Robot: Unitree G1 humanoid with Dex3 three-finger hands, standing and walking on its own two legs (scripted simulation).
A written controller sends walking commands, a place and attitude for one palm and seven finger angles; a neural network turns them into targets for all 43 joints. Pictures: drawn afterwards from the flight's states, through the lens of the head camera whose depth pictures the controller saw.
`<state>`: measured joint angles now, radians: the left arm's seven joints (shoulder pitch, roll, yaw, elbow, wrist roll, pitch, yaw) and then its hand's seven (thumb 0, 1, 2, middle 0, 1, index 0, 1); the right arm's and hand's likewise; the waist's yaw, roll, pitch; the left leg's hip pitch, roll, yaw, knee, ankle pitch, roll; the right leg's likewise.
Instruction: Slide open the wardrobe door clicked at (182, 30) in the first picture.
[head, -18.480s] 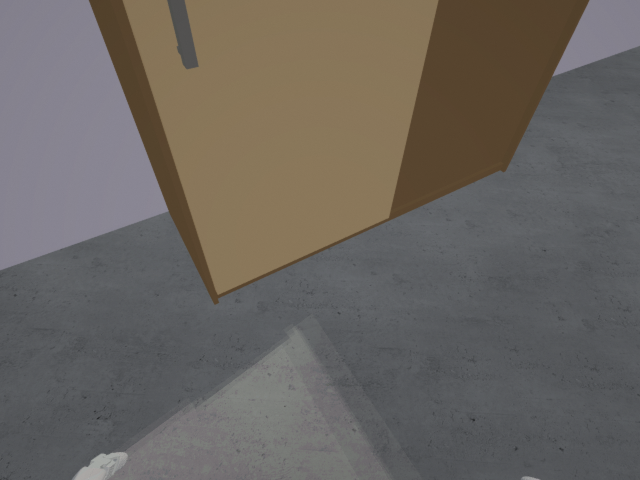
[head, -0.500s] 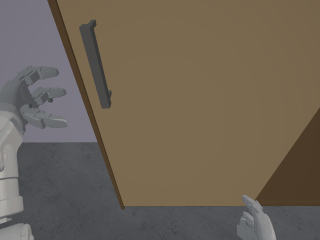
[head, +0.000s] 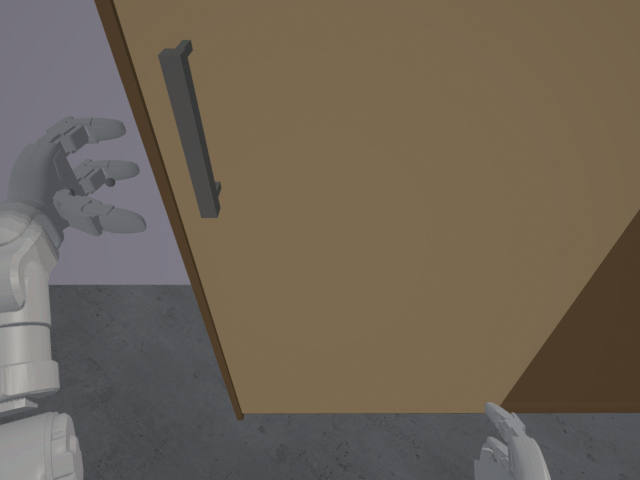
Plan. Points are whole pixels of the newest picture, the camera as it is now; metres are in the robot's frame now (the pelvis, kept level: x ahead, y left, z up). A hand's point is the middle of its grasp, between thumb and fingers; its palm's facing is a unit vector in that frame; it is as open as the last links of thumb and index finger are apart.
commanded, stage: move the hooked fingers beside the handle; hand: left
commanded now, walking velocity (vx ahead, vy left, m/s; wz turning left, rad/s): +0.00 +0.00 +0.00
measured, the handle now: (198, 135) +0.47 +0.22 +0.23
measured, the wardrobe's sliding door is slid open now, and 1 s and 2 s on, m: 0.00 0.00 0.00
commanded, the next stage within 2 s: feel for the door with the fingertips in 1.32 s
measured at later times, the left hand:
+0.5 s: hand (133, 160) +0.39 +0.27 +0.23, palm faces +0.18 -0.98 -0.02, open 14.0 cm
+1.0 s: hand (134, 161) +0.39 +0.27 +0.24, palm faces +0.18 -0.98 -0.03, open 14.0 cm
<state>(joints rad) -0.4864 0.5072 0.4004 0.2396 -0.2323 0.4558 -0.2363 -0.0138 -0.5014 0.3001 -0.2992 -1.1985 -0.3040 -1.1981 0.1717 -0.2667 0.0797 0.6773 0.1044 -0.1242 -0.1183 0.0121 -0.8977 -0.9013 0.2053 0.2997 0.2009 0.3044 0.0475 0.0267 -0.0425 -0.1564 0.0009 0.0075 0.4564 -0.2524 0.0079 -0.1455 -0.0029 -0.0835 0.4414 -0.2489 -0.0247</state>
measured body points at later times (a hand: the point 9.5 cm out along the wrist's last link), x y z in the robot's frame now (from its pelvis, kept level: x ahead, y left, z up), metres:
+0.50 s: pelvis +0.00 -0.01 +0.00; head -0.02 -0.02 +0.45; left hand +0.38 +0.32 +0.24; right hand +0.13 -0.27 -0.09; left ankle +0.00 +0.11 -0.74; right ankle +0.00 -0.10 -0.74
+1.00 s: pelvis +0.01 +0.00 +0.00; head -0.01 -0.01 +0.45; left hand +0.37 +0.32 +0.24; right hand +0.16 -0.26 -0.09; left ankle +0.00 +0.11 -0.74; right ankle +0.00 -0.10 -0.74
